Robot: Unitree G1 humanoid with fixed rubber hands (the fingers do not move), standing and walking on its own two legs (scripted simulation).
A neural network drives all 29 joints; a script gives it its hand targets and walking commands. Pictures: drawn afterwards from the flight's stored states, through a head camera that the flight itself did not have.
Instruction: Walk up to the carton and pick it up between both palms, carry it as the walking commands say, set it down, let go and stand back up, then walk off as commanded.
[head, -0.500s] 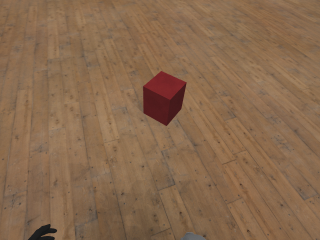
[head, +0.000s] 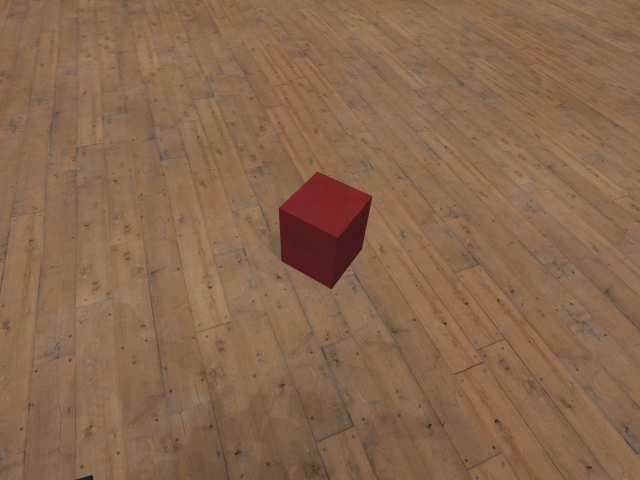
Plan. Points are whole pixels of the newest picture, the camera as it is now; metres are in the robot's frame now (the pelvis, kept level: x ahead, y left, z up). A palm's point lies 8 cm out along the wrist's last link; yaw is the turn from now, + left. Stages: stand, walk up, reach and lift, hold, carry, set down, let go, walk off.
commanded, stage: walk up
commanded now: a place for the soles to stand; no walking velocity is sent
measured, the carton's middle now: (324, 230) +1.05 -0.03 -0.61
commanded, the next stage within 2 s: none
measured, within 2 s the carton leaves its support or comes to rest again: neither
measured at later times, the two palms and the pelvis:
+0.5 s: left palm (96, 413) +0.23 +0.31 -0.09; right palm (585, 429) +0.22 -0.35 -0.07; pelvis +0.15 -0.01 +0.00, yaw -1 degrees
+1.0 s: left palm (152, 312) +0.38 +0.27 -0.07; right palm (567, 347) +0.33 -0.37 -0.07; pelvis +0.29 -0.03 +0.01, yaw -2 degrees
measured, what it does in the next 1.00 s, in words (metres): walks ahead: right foot, then left foot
